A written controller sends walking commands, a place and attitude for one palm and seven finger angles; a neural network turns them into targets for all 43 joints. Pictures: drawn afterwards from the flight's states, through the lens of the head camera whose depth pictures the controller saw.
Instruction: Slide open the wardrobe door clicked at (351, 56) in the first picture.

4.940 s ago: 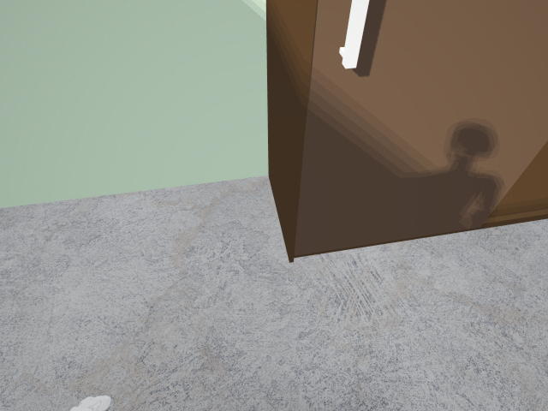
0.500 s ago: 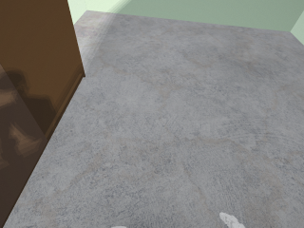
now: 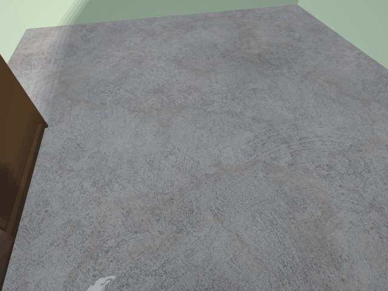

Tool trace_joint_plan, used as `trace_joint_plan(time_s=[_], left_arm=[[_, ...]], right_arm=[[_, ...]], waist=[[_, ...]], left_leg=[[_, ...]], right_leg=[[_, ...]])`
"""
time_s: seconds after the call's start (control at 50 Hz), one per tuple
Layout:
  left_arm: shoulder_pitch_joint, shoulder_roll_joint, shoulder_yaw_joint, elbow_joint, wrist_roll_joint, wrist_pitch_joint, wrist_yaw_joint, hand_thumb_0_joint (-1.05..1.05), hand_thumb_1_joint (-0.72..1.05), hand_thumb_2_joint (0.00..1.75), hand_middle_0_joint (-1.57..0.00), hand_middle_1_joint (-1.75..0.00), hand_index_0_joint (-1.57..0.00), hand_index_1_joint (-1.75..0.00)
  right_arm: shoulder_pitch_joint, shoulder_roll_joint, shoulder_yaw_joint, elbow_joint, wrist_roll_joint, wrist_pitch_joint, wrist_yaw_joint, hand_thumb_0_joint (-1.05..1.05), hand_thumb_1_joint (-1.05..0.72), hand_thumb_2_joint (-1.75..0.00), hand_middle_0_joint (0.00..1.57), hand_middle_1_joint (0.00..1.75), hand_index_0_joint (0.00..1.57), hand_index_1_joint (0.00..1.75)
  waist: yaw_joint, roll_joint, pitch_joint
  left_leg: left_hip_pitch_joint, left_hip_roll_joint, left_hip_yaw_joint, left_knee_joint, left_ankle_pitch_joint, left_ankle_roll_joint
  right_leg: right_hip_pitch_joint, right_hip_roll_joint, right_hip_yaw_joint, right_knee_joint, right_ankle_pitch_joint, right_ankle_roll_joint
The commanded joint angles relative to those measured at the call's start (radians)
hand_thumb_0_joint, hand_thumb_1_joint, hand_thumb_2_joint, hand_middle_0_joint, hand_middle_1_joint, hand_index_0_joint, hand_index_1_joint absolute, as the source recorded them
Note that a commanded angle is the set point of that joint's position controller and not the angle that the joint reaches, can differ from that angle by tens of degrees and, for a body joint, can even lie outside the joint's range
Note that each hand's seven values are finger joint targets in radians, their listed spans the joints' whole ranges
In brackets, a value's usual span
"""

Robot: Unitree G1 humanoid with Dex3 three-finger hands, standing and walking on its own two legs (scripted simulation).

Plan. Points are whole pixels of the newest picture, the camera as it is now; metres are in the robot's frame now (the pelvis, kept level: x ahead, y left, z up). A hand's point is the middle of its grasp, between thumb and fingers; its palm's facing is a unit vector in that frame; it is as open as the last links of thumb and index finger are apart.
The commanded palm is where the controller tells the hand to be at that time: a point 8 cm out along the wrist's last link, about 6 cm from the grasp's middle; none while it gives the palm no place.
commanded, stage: turn to face it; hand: left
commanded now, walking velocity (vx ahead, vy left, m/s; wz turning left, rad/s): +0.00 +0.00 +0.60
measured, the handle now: out of the picture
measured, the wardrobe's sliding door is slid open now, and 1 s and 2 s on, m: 0.00 0.00 0.00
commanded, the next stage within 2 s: none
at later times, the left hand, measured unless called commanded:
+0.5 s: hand out of the picture -0.01 +0.26 -0.16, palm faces +0.32 -0.91 -0.25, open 7.4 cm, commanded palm none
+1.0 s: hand out of the picture -0.13 +0.16 -0.15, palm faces +0.60 -0.76 -0.25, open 7.4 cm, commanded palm none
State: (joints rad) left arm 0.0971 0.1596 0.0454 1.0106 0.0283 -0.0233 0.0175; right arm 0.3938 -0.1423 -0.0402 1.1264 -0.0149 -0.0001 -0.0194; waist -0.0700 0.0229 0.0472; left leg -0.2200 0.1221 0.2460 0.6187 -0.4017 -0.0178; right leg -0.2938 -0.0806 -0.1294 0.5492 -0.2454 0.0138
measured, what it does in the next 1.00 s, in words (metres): steps on the spot, turning left: left foot, then right foot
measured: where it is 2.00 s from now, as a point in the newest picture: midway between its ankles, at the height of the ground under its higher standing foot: outside the picture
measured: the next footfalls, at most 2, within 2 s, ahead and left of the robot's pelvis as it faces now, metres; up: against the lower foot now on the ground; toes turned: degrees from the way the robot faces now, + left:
left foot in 0.26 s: +0.04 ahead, +0.14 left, +0.00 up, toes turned +18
right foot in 0.68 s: +0.04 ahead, -0.11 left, +0.00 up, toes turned +21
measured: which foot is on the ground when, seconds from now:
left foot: up 0.00-0.24, down 0.26-0.68, up 0.70-1.00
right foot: down 0.00-0.26, up 0.28-0.66, down 0.68-1.00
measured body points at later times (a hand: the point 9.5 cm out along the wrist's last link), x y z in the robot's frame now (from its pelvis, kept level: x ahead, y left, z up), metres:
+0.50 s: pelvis -0.03 +0.03 +0.01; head +0.00 +0.05 +0.45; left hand -0.02 +0.30 -0.14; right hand +0.09 -0.21 -0.13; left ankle +0.01 +0.13 -0.73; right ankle +0.00 -0.12 -0.67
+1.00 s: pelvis -0.05 -0.02 +0.01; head -0.01 -0.01 +0.46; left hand -0.16 +0.20 -0.13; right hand +0.18 -0.18 -0.14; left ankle -0.13 +0.10 -0.68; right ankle +0.00 -0.13 -0.73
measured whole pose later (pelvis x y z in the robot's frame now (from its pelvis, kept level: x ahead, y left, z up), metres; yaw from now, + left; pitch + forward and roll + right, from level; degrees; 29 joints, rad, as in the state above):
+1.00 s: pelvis -0.05 -0.02 +0.01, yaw +36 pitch +0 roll +2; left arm 0.26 0.18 0.03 0.91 0.03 0.01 0.01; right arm 0.13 -0.26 -0.08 0.92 -0.02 0.09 0.03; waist 0.02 0.00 0.10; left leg -0.42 0.04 0.05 0.88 -0.42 -0.07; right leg -0.20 -0.15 -0.23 0.54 -0.32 0.01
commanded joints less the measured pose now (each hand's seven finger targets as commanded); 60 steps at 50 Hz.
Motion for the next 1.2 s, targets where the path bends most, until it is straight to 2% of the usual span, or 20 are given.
trace_joint_plan(time_s=[0.0,0.04,0.1,0.16,0.2,0.24,0.28,0.34,0.52,0.62,0.64,0.66,0.68,0.76,0.82,0.96,1.04,1.08,1.1,1.18], left_arm=[[0.178,0.190,0.039,0.009,-0.005,-0.007,0.024,0.00,0.90,0.90,-0.20,-0.30,-0.20,-0.30],[0.100,0.178,0.042,-0.028,-0.001,0.007,0.032,0.00,0.90,0.90,-0.20,-0.30,-0.20,-0.30],[0.045,0.178,0.049,-0.069,0.005,0.016,0.033,0.00,0.90,0.90,-0.20,-0.30,-0.20,-0.30],[0.012,0.183,0.064,-0.097,0.006,0.027,0.031,0.00,0.90,0.90,-0.20,-0.30,-0.20,-0.30],[0.012,0.163,0.064,-0.120,-0.009,0.043,0.023,0.00,0.90,0.90,-0.20,-0.30,-0.20,-0.30],[-0.020,0.066,0.049,-0.195,-0.015,0.058,0.009,0.00,0.90,0.90,-0.20,-0.30,-0.20,-0.30],[-0.056,0.071,0.059,-0.197,-0.006,0.058,0.005,0.00,0.90,0.90,-0.20,-0.30,-0.20,-0.30],[0.031,0.103,0.067,-0.149,-0.004,0.052,-0.009,0.00,0.90,0.90,-0.20,-0.30,-0.20,-0.30],[0.057,0.119,0.053,-0.170,-0.017,0.055,0.000,0.00,0.90,0.90,-0.20,-0.30,-0.20,-0.30],[0.223,0.146,0.057,-0.144,-0.024,0.048,0.007,0.00,0.90,0.90,-0.20,-0.30,-0.20,-0.30],[0.271,0.186,0.065,-0.137,-0.017,0.041,0.011,0.00,0.90,0.90,-0.20,-0.30,-0.20,-0.30],[0.275,0.280,0.083,-0.153,0.004,0.032,0.020,0.00,0.90,0.90,-0.20,-0.30,-0.20,-0.30],[0.172,0.314,0.070,-0.191,-0.001,0.039,0.021,0.00,0.90,0.90,-0.20,-0.30,-0.20,-0.30],[0.031,0.195,0.041,-0.213,-0.005,0.011,0.019,0.00,0.90,0.90,-0.20,-0.30,-0.20,-0.30],[0.149,0.209,0.040,-0.178,-0.004,0.006,0.020,0.00,0.90,0.90,-0.20,-0.30,-0.20,-0.30],[0.224,0.273,0.061,-0.143,0.005,0.022,0.013,0.00,0.90,0.90,-0.20,-0.30,-0.20,-0.30],[0.187,0.272,0.072,-0.140,-0.009,0.033,0.007,0.00,0.90,0.90,-0.20,-0.30,-0.20,-0.30],[0.132,0.163,0.045,-0.223,-0.015,0.038,-0.004,0.00,0.90,0.90,-0.20,-0.30,-0.20,-0.30],[0.070,0.178,0.043,-0.228,-0.008,0.054,0.006,0.00,0.90,0.90,-0.20,-0.30,-0.20,-0.30],[0.096,0.173,0.059,-0.178,-0.011,0.051,-0.010,0.00,0.90,0.90,-0.20,-0.30,-0.20,-0.30]], right_arm=[[-0.045,-0.056,-0.016,-0.106,0.005,0.015,0.000,0.00,-0.90,-0.90,0.20,0.30,0.20,0.30],[-0.039,-0.053,-0.024,-0.102,0.008,0.023,0.008,0.00,-0.90,-0.90,0.20,0.30,0.20,0.30],[-0.030,-0.040,-0.032,-0.122,0.000,0.039,0.020,0.00,-0.90,-0.90,0.20,0.30,0.20,0.30],[-0.002,-0.047,-0.039,-0.149,-0.005,0.038,0.028,0.00,-0.90,-0.90,0.20,0.30,0.20,0.30],[0.044,-0.084,-0.047,-0.147,-0.011,0.029,0.030,0.00,-0.90,-0.90,0.20,0.30,0.20,0.30],[0.090,-0.252,-0.084,-0.185,-0.024,0.014,0.021,0.00,-0.90,-0.90,0.20,0.30,0.20,0.30],[0.012,-0.261,-0.090,-0.196,-0.022,0.006,0.003,0.00,-0.90,-0.90,0.20,0.30,0.20,0.30],[-0.145,-0.207,-0.066,-0.252,-0.017,-0.008,-0.002,0.00,-0.90,-0.90,0.20,0.30,0.20,0.30],[-0.136,-0.269,-0.085,-0.267,-0.016,0.018,0.009,0.00,-0.90,-0.90,0.20,0.30,0.20,0.30],[-0.233,-0.278,-0.093,-0.305,-0.013,0.040,0.023,0.00,-0.90,-0.90,0.20,0.30,0.20,0.30],[-0.251,-0.249,-0.092,-0.318,-0.006,0.045,0.028,0.00,-0.90,-0.90,0.20,0.30,0.20,0.30],[-0.239,-0.173,-0.082,-0.343,0.002,0.048,0.033,0.00,-0.90,-0.90,0.20,0.30,0.20,0.30],[-0.253,-0.196,-0.086,-0.357,-0.013,0.046,0.033,0.00,-0.90,-0.90,0.20,0.30,0.20,0.30],[-0.208,-0.192,-0.081,-0.292,-0.013,0.060,0.053,0.00,-0.90,-0.90,0.20,0.30,0.20,0.30],[-0.261,-0.177,-0.067,-0.298,-0.007,0.058,0.051,0.00,-0.90,-0.90,0.20,0.30,0.20,0.30],[-0.360,-0.156,-0.044,-0.323,0.001,0.048,0.054,0.00,-0.90,-0.90,0.20,0.30,0.20,0.30],[-0.240,-0.207,-0.056,-0.296,-0.002,0.026,0.049,0.00,-0.90,-0.90,0.20,0.30,0.20,0.30],[-0.104,-0.401,-0.102,-0.273,-0.003,0.018,0.035,0.00,-0.90,-0.90,0.20,0.30,0.20,0.30],[-0.064,-0.379,-0.100,-0.243,-0.001,0.018,0.024,0.00,-0.90,-0.90,0.20,0.30,0.20,0.30],[-0.260,-0.283,-0.069,-0.300,-0.010,0.012,0.013,0.00,-0.90,-0.90,0.20,0.30,0.20,0.30]], waist=[[0.112,-0.304,-0.130],[0.084,-0.197,-0.084],[0.057,-0.209,-0.025],[0.028,-0.205,-0.018],[0.007,-0.080,-0.033],[-0.035,0.371,0.005],[-0.010,0.254,-0.037],[0.050,0.120,-0.061],[0.020,0.108,-0.115],[0.090,0.127,-0.121],[0.114,0.061,-0.107],[0.119,-0.230,-0.075],[0.100,-0.287,-0.026],[0.017,-0.160,0.046],[0.075,-0.191,-0.024],[0.132,-0.267,-0.061],[0.065,-0.157,-0.131],[-0.014,0.311,-0.172],[-0.034,0.236,-0.186],[0.055,0.151,-0.086]], left_leg=[[-0.247,-0.027,-0.161,0.301,-0.204,-0.030],[-0.259,-0.027,-0.180,0.383,-0.148,-0.029],[-0.209,-0.023,-0.152,0.335,-0.097,-0.036],[-0.131,-0.026,-0.120,0.169,-0.003,-0.032],[-0.015,-0.043,-0.112,-0.058,0.158,-0.026],[-0.033,0.285,-0.648,-0.365,0.292,0.142],[-0.080,0.258,-0.684,-0.380,0.129,0.176],[-0.074,0.146,-0.506,-0.342,0.178,0.141],[0.043,0.123,-0.599,-0.316,0.251,0.194],[-0.136,0.028,-0.590,-0.292,0.165,0.118],[-0.260,-0.037,-0.543,-0.199,0.086,0.066],[-0.456,-0.179,-0.374,0.079,-0.068,-0.015],[-0.452,-0.187,-0.308,0.332,-0.125,-0.027],[-0.397,-0.104,-0.278,0.594,0.054,-0.040],[-0.392,-0.095,-0.233,0.494,0.020,-0.066],[-0.235,-0.102,-0.141,0.162,-0.045,-0.048],[0.062,-0.097,-0.139,-0.208,0.217,-0.016],[0.311,0.306,-0.616,-0.236,0.895,0.203],[0.261,0.297,-0.592,-0.231,0.809,0.230],[0.055,0.113,-0.438,-0.262,0.528,0.156]], right_leg=[[0.276,-0.348,0.204,-0.167,0.679,-0.189],[0.203,-0.325,0.122,-0.173,0.540,-0.169],[0.049,-0.310,0.039,-0.203,0.280,-0.125],[-0.031,-0.300,0.001,-0.138,0.089,-0.086],[-0.098,-0.244,-0.049,0.029,-0.043,-0.033],[-0.328,-0.026,-0.050,0.481,-0.383,0.068],[-0.366,-0.035,0.110,0.688,-0.266,0.045],[-0.302,-0.041,0.120,0.642,-0.112,0.056],[-0.182,0.031,0.117,0.317,-0.201,0.054],[0.132,0.070,0.076,-0.046,-0.090,0.020],[0.253,0.005,0.135,-0.209,-0.067,-0.006],[0.296,-0.274,0.449,-0.376,-0.270,-0.105],[0.114,-0.421,0.512,-0.407,-0.261,-0.175],[0.033,-0.233,0.178,-0.268,0.135,-0.106],[0.201,-0.247,0.112,-0.194,0.398,-0.123],[0.251,-0.289,0.052,-0.122,0.510,-0.124],[0.135,-0.264,-0.042,0.105,0.412,-0.031],[-0.320,-0.073,-0.039,0.496,-0.432,0.089],[-0.321,-0.077,0.065,0.592,-0.399,0.076],[-0.260,-0.054,0.103,0.608,-0.169,0.076]])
